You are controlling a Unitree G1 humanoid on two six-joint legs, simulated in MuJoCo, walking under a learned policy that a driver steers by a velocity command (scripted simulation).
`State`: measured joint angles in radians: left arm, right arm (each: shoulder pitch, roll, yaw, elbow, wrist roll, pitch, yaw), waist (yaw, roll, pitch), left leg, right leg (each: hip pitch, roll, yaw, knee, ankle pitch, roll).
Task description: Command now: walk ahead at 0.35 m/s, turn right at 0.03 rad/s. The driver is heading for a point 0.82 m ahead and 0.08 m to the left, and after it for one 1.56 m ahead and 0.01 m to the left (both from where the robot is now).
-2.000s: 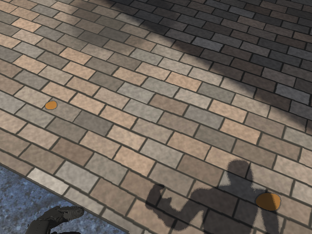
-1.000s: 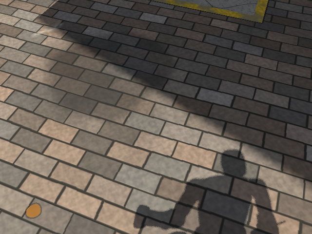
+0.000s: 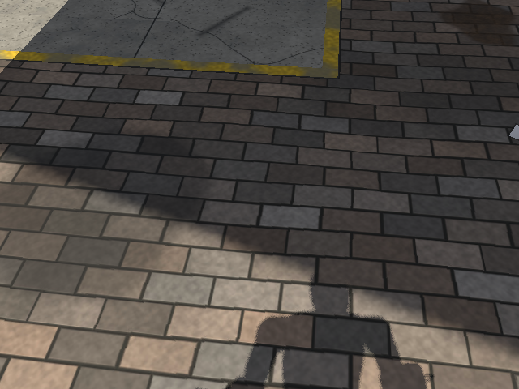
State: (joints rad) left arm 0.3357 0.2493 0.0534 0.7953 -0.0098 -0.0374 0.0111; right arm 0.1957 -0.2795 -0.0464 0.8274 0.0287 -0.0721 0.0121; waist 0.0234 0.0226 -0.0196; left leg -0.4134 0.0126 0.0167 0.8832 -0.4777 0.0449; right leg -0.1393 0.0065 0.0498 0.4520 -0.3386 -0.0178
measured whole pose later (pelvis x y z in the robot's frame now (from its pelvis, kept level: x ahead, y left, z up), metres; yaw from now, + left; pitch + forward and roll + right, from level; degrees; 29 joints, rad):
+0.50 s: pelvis +0.19 +0.06 +0.01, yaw +0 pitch +1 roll +1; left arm 0.14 0.29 0.06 0.73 -0.01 -0.07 -0.01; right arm 0.37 -0.26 -0.04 0.87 0.00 -0.08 0.01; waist -0.07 -0.04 0.01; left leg -0.03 -0.06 0.04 0.21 -0.21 0.06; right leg -0.67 -0.11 0.04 0.76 0.01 0.01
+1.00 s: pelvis +0.48 +0.00 +0.01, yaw +0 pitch +1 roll -2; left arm 0.33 0.27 0.05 0.85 0.00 -0.09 -0.02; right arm 0.16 -0.31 -0.05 0.77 0.01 -0.06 0.00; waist 0.05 0.05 0.02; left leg -0.68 0.14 -0.05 0.89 -0.09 -0.01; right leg -0.10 0.08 -0.05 0.24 -0.16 -0.07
